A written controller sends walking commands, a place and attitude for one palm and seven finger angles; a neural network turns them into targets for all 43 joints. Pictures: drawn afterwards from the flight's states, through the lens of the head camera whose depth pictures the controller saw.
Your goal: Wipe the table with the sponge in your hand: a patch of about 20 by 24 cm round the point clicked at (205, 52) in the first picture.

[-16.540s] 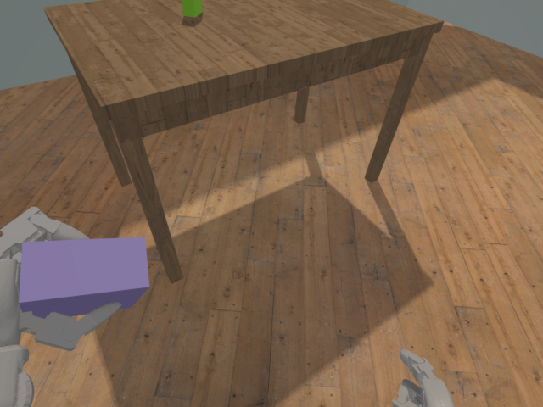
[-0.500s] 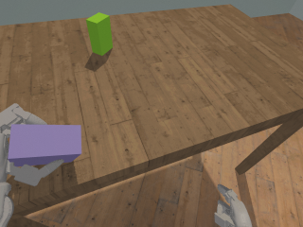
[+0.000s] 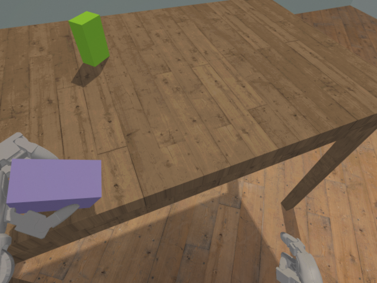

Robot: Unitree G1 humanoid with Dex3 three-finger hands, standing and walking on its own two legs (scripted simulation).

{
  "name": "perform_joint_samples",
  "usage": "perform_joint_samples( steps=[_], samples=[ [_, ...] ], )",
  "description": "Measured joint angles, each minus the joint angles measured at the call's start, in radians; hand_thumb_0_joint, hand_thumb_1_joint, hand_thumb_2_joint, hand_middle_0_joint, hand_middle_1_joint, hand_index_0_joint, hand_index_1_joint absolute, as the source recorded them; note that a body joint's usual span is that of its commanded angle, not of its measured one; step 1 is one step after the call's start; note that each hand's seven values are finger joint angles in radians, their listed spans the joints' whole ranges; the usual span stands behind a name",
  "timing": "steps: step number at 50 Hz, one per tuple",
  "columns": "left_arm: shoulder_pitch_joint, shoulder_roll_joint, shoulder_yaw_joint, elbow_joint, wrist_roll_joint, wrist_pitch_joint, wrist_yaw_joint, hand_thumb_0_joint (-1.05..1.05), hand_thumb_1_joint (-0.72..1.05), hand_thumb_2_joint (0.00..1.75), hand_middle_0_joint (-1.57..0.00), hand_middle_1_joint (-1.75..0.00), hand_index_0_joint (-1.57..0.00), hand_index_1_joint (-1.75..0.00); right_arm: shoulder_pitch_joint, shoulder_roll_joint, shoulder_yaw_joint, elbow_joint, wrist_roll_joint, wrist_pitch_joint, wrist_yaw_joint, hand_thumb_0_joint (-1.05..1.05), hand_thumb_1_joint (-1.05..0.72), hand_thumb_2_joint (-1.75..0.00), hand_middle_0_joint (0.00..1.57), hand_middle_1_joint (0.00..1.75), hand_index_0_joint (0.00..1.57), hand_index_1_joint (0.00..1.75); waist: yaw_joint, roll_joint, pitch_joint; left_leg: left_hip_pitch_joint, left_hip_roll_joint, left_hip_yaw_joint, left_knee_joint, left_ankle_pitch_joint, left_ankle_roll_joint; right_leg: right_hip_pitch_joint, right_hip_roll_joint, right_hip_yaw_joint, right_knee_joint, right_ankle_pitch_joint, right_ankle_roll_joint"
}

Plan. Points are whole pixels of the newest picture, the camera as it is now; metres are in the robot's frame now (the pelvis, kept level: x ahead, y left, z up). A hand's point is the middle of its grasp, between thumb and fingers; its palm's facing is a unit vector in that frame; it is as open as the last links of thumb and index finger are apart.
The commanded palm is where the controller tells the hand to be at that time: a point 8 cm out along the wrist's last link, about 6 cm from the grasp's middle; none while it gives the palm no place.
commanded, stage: come to a stop and stand still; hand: left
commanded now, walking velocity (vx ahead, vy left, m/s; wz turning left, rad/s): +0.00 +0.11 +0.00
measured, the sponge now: (69, 186) +0.23 +0.21 +0.14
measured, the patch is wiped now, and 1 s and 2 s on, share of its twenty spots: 0.00 0.00 0.00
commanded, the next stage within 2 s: look again from close up in 1.02 s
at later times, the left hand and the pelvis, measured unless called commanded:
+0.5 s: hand (10, 183) +0.22 +0.29 +0.16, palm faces +0.41 -0.83 -0.37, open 9.9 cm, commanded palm +0.17 +0.32 +0.18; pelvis +0.01 +0.04 +0.01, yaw +1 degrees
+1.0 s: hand out of the picture +0.23 +0.33 +0.16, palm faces +0.38 -0.83 -0.40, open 9.9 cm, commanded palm +0.17 +0.36 +0.18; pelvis +0.01 +0.08 +0.01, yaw +1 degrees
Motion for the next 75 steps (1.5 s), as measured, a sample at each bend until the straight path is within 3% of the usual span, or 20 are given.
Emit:
perform_joint_samples(
  steps=[9,16,25,42,56,58,61,64,68,71,75],
  samples=[
    [0.053,0.007,-0.008,0.007,0.011,-0.011,0.031,-0.01,-0.49,1.03,-0.75,-1.35,-0.77,-1.34,0.013,-0.014,-0.002,0.028,0.005,0.007,-0.011,0.02,-0.91,-0.9,0.2,0.3,0.2,0.3,-0.031,0.015,-0.023,0.017,-0.002,-0.011,-0.019,0.006,0.022,0.03,0.0,-0.008,-0.037,0.002,0.002],
    [0.054,-0.004,-0.018,0.043,0.017,-0.011,0.044,-0.01,-0.49,1.03,-0.75,-1.35,-0.77,-1.34,0.003,-0.016,0.006,0.041,0.003,0.012,-0.019,0.02,-0.91,-0.9,0.2,0.3,0.2,0.3,-0.008,0.032,-0.026,0.058,-0.019,-0.005,-0.074,0.023,0.006,0.06,-0.019,-0.001,-0.066,0.011,0.027],
    [-0.003,-0.028,-0.041,0.076,0.028,0.006,0.041,-0.01,-0.49,1.03,-0.75,-1.35,-0.77,-1.34,-0.024,0.01,0.028,0.026,0.002,0.008,-0.016,0.02,-0.91,-0.9,0.2,0.3,0.2,0.3,0.02,0.022,-0.023,0.091,-0.056,0.01,-0.101,0.033,0.04,0.083,-0.054,0.016,-0.068,0.01,0.059],
    [-0.014,-0.005,-0.021,0.038,0.04,-0.002,0.019,-0.01,-0.49,1.03,-0.75,-1.35,-0.77,-1.34,-0.013,0.031,0.039,-0.002,-0.002,0.005,-0.003,0.01,-0.9,-0.9,0.21,0.3,0.2,0.3,0.018,-0.001,0.006,0.099,-0.106,0.021,-0.105,0.032,0.088,0.085,-0.104,0.029,-0.052,-0.002,0.11],
    [0.005,-0.005,-0.01,0.034,0.043,-0.017,0.02,-0.01,-0.49,1.03,-0.75,-1.34,-0.77,-1.34,0.0,0.029,0.026,0.006,0.001,0.014,-0.001,0.02,-0.9,-0.9,0.21,0.3,0.2,0.3,0.007,0.016,0.017,0.09,-0.111,0.013,-0.085,0.028,0.089,0.082,-0.11,0.02,-0.04,-0.007,0.114],
    [-0.132,0.074,0.021,0.084,0.099,-0.05,-0.029,-0.01,-0.49,1.03,-0.75,-1.34,-0.77,-1.34,0.026,0.029,0.02,0.007,-0.016,-0.032,-0.006,0.02,-0.9,-0.9,0.21,0.3,0.2,0.3,0.046,0.011,0.019,0.047,-0.106,0.002,-0.041,0.018,0.088,0.051,-0.106,0.007,-0.013,-0.012,0.107],
    [-0.283,0.123,0.099,0.199,0.065,-0.089,-0.02,-0.01,-0.49,1.03,-0.75,-1.34,-0.77,-1.34,0.007,0.033,0.039,0.027,-0.009,-0.05,0.013,0.02,-0.9,-0.9,0.2,0.3,0.2,0.3,0.063,-0.016,0.027,0.042,-0.107,0.015,-0.04,0.026,0.079,0.023,-0.108,0.019,0.026,-0.019,0.095],
    [-0.265,0.059,0.121,0.208,0.036,-0.083,-0.002,-0.01,-0.49,1.03,-0.75,-1.34,-0.77,-1.34,0.0,0.021,0.036,0.004,-0.005,-0.064,0.042,0.02,-0.9,-0.9,0.21,0.3,0.2,0.3,0.043,0.001,0.014,0.046,-0.105,0.04,-0.039,0.026,0.079,0.012,-0.105,0.043,0.044,-0.018,0.099],
    [-0.113,-0.055,-0.003,0.133,0.04,-0.084,-0.021,-0.01,-0.49,1.03,-0.75,-1.34,-0.77,-1.34,0.004,0.004,0.028,-0.016,-0.001,-0.067,0.05,0.02,-0.9,-0.9,0.21,0.3,0.2,0.3,0.013,0.036,-0.012,0.052,-0.101,0.057,-0.034,0.022,0.083,0.013,-0.099,0.059,0.048,-0.016,0.103],
    [-0.027,-0.061,-0.07,0.12,0.049,-0.092,-0.042,-0.01,-0.49,1.03,-0.75,-1.34,-0.77,-1.34,0.008,0.011,0.034,-0.008,-0.005,-0.054,0.029,0.02,-0.9,-0.9,0.21,0.3,0.2,0.3,0.0,0.022,-0.025,0.054,-0.093,0.056,-0.038,0.027,0.077,0.017,-0.092,0.058,0.039,-0.008,0.096],
    [-0.042,-0.03,-0.039,0.121,0.035,-0.101,-0.034,-0.01,-0.49,1.03,-0.75,-1.34,-0.77,-1.34,0.03,0.017,0.039,-0.004,-0.01,-0.046,-0.003,0.02,-0.9,-0.9,0.21,0.3,0.2,0.3,0.01,-0.01,-0.03,0.041,-0.078,0.041,-0.036,0.036,0.066,0.02,-0.079,0.041,0.014,0.009,0.083]
  ],
)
